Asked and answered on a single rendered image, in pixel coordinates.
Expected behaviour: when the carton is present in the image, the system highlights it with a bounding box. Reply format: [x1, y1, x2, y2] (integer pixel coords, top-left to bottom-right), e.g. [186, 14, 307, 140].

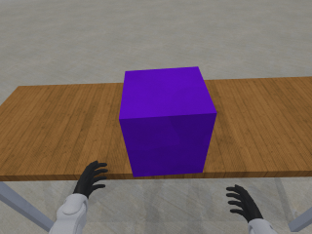
[119, 66, 217, 177]

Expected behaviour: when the table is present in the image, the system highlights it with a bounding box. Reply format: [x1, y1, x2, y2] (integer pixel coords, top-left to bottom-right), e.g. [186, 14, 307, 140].
[0, 76, 312, 232]

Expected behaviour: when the right robot hand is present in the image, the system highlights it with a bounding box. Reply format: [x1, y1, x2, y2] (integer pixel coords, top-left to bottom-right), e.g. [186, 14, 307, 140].
[226, 184, 263, 223]

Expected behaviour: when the left robot hand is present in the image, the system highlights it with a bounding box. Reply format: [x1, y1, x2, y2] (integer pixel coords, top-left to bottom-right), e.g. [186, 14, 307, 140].
[72, 160, 108, 199]

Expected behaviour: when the left robot forearm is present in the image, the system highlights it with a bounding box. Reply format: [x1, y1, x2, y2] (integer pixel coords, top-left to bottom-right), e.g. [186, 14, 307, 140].
[49, 193, 89, 234]

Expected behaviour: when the right robot forearm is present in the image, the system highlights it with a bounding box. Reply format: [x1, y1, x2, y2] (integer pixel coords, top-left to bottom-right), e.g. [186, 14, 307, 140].
[248, 218, 278, 234]

